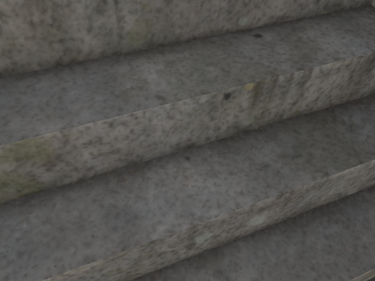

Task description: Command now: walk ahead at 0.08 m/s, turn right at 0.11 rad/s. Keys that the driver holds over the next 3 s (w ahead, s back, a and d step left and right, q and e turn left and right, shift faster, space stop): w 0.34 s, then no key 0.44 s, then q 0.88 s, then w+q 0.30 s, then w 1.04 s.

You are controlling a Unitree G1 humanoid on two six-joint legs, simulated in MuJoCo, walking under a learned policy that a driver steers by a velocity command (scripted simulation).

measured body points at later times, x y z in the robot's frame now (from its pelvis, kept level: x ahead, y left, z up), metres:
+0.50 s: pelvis +0.07 -0.15 -0.02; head +0.04 -0.17 +0.42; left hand +0.14 +0.08 -0.14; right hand +0.11 -0.40 -0.17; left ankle +0.00 +0.05 -0.62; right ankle +0.13 -0.27 -0.72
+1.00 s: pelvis +0.12 -0.18 +0.01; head +0.13 -0.17 +0.46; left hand +0.19 +0.07 -0.13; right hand +0.20 -0.42 -0.13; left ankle +0.10 -0.06 -0.72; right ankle +0.13 -0.27 -0.72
